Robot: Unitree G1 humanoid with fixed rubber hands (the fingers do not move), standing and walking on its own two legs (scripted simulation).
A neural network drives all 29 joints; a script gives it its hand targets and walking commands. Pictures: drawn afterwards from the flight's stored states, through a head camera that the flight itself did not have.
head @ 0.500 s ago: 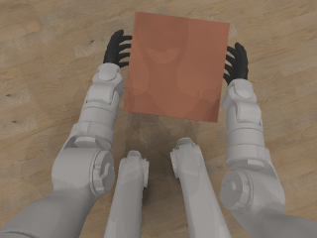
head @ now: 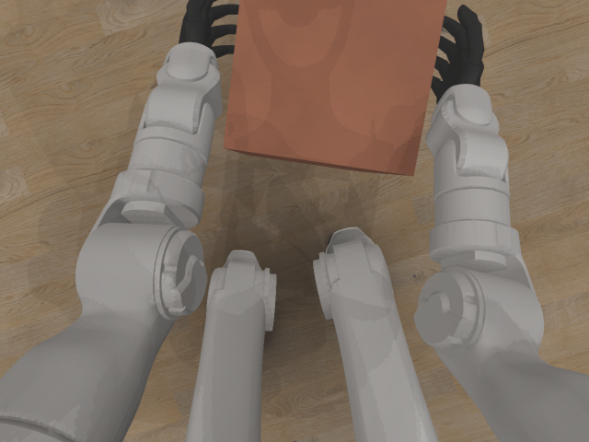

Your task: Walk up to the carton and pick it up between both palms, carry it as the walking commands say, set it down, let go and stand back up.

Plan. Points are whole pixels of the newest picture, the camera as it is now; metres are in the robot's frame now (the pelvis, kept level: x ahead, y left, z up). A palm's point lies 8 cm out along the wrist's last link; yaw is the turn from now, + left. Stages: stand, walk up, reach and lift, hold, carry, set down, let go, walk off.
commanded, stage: set down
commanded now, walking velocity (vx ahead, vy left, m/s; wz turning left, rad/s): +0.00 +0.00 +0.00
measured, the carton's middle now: (322, 84) +0.51 -0.09 -0.20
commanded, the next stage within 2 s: none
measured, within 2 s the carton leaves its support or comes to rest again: rests again in 1.50 s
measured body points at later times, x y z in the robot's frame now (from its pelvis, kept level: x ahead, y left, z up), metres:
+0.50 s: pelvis +0.00 +0.00 -0.05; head +0.36 -0.02 +0.22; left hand +0.57 +0.05 -0.21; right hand +0.50 -0.24 -0.21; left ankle +0.08 +0.11 -0.42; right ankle +0.14 -0.14 -0.42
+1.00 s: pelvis +0.00 +0.01 -0.06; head +0.37 -0.01 +0.20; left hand +0.58 +0.05 -0.23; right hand +0.50 -0.24 -0.23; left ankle +0.08 +0.11 -0.42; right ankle +0.14 -0.13 -0.42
